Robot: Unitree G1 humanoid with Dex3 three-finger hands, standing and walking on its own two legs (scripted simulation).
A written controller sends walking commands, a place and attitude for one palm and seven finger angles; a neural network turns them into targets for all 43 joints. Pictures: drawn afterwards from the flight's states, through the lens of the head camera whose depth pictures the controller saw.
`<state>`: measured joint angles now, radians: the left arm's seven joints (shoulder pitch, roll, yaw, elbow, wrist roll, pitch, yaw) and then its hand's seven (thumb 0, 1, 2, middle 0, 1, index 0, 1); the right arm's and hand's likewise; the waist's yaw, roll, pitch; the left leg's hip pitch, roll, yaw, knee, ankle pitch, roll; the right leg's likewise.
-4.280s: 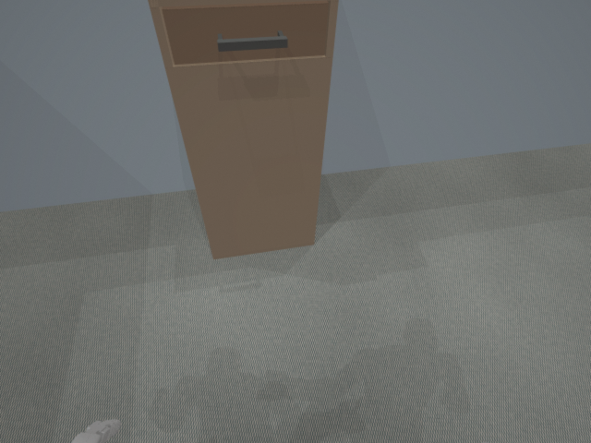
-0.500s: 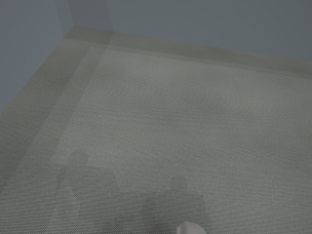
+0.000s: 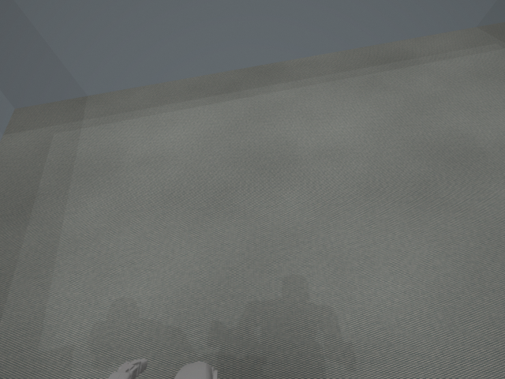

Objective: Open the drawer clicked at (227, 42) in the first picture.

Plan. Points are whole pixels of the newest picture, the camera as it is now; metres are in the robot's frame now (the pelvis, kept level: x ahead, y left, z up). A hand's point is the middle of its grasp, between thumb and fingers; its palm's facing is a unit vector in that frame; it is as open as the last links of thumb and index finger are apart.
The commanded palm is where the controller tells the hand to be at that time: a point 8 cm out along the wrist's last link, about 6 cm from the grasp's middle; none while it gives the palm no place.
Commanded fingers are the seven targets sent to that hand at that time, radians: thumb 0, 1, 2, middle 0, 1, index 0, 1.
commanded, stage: turn to face it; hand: left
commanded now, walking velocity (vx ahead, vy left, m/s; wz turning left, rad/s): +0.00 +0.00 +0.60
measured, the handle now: out of the picture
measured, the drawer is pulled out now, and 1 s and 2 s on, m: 0.00 0.00 0.00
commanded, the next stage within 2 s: none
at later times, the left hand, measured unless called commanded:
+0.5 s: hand out of the picture -0.02 +0.25 -0.17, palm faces +0.27 -0.93 -0.25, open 7.4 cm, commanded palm none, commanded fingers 0.00 0.90 0.90 -0.20 -0.30 -0.20 -0.30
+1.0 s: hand out of the picture -0.07 +0.17 -0.16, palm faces +0.53 -0.81 -0.25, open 7.4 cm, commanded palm none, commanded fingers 0.00 0.90 0.90 -0.20 -0.30 -0.20 -0.30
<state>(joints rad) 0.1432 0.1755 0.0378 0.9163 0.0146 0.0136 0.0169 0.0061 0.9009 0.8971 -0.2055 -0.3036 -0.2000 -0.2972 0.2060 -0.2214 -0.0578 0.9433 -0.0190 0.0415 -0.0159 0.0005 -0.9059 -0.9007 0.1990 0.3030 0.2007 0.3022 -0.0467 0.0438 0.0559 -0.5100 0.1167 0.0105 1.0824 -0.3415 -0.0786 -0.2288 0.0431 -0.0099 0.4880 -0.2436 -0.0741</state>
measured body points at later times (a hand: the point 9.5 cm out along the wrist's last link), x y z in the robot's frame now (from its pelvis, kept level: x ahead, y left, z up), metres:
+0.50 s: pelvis -0.01 +0.03 +0.00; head +0.03 +0.06 +0.45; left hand -0.03 +0.30 -0.15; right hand +0.08 -0.20 -0.14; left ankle +0.01 +0.12 -0.74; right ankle -0.01 -0.15 -0.67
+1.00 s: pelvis -0.03 -0.03 +0.00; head +0.00 -0.02 +0.45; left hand -0.10 +0.22 -0.14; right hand +0.17 -0.23 -0.15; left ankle -0.10 +0.10 -0.67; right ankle +0.00 -0.15 -0.74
